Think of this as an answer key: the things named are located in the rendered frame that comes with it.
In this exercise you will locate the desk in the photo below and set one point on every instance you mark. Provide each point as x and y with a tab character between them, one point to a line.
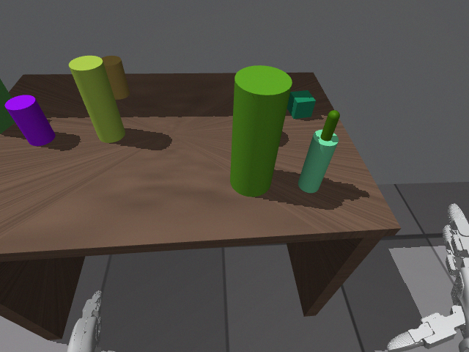
166	186

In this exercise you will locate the right robot hand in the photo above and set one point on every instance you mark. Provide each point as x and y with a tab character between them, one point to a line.
436	329

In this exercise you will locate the left robot hand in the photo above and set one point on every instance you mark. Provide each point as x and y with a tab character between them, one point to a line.
86	333

